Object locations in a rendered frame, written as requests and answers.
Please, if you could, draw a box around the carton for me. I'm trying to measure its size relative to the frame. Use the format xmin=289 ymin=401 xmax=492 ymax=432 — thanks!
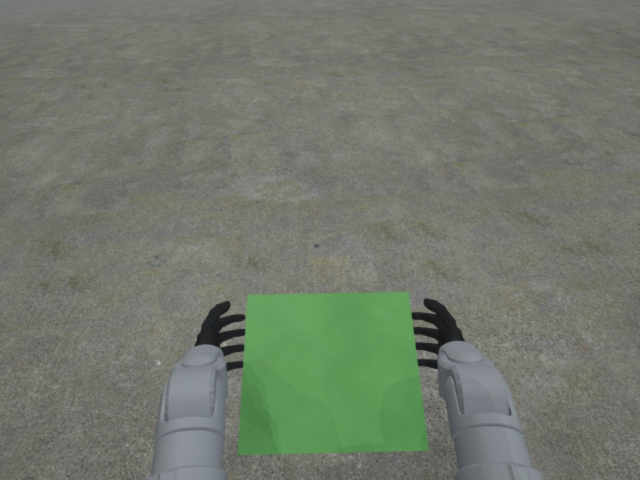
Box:
xmin=238 ymin=292 xmax=429 ymax=455

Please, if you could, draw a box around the left robot hand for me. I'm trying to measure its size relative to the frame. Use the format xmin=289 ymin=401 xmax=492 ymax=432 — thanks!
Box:
xmin=194 ymin=301 xmax=246 ymax=371

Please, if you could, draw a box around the robot left forearm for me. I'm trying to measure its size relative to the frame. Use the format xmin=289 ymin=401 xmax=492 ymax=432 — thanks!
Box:
xmin=145 ymin=344 xmax=228 ymax=480

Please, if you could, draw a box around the robot right forearm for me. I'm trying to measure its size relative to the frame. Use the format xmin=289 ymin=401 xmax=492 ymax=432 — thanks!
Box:
xmin=437 ymin=341 xmax=544 ymax=480

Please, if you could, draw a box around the right robot hand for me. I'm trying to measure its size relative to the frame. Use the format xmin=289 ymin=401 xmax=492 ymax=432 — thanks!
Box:
xmin=411 ymin=298 xmax=465 ymax=370

